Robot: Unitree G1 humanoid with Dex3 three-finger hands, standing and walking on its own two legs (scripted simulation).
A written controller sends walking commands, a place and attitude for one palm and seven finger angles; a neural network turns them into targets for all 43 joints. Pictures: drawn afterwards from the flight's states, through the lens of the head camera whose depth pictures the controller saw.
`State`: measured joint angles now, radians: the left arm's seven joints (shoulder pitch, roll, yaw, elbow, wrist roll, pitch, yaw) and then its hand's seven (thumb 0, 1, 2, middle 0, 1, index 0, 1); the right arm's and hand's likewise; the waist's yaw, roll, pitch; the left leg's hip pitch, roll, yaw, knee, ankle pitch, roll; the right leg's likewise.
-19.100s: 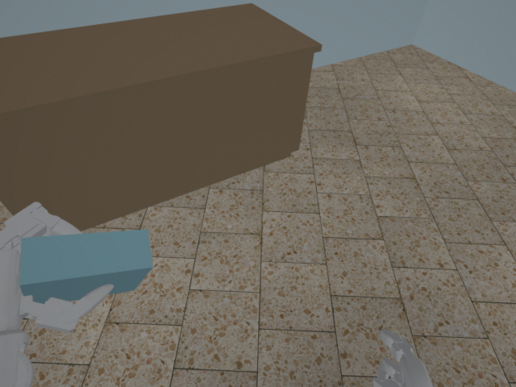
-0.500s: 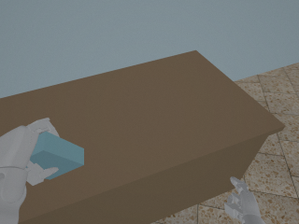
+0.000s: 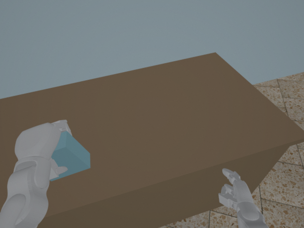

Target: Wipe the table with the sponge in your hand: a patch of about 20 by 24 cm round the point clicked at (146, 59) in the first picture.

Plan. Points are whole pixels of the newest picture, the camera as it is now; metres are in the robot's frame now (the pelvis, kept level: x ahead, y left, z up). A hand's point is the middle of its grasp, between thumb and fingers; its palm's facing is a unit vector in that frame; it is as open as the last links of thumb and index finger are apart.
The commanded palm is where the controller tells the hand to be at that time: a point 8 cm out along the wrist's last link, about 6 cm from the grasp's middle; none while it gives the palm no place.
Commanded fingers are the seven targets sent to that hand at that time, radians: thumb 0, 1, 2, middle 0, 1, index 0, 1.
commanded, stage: turn the palm down, sponge in hand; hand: left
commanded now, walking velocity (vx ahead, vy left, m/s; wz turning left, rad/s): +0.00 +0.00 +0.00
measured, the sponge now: (63, 160) +0.23 +0.29 +0.07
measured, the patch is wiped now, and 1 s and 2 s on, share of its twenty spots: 0.00 0.00 0.00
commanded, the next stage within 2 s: move the sponge above the wiping area in 0.50 s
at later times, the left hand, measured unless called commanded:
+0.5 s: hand (59, 151) +0.23 +0.28 +0.11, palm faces +0.03 -0.09 -1.00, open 9.3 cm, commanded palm +0.19 +0.27 +0.18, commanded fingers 0.00 0.10 1.30 -1.20 -1.60 -1.20 -1.60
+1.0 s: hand (60, 154) +0.23 +0.28 +0.10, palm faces +0.01 -0.08 -1.00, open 9.3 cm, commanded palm +0.20 +0.28 +0.16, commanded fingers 0.00 0.10 1.30 -1.20 -1.60 -1.20 -1.60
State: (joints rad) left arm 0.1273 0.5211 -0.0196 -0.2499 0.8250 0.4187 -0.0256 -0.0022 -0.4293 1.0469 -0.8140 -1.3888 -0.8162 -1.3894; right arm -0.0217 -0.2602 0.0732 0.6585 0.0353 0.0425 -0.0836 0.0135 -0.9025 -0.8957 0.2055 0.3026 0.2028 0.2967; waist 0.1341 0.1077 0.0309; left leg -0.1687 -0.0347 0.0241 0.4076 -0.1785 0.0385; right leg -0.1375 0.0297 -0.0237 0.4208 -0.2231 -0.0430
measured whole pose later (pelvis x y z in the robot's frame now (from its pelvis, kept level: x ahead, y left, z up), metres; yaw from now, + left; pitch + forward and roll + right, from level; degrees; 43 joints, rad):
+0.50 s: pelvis +0.00 +0.00 +0.00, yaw +0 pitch -4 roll +0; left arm 0.12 0.51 -0.06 -0.22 0.88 0.42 -0.04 0.00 -0.43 1.05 -0.81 -1.39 -0.82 -1.39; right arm -0.03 -0.26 0.07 0.68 0.04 0.04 -0.06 0.01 -0.90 -0.90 0.20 0.30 0.21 0.30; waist 0.14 0.12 0.03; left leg -0.15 -0.03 0.02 0.39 -0.17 0.03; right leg -0.12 0.04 -0.02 0.40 -0.22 -0.05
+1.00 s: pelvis +0.00 -0.01 +0.00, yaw +0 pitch -4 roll +0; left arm 0.12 0.52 -0.03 -0.14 0.88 0.36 -0.02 0.00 -0.43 1.05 -0.81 -1.39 -0.82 -1.39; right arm -0.01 -0.27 0.05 0.70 0.04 0.02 -0.08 0.01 -0.90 -0.90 0.20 0.30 0.20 0.30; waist 0.13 0.11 0.03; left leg -0.15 -0.02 0.02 0.40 -0.18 0.02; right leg -0.12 0.05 -0.02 0.40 -0.22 -0.06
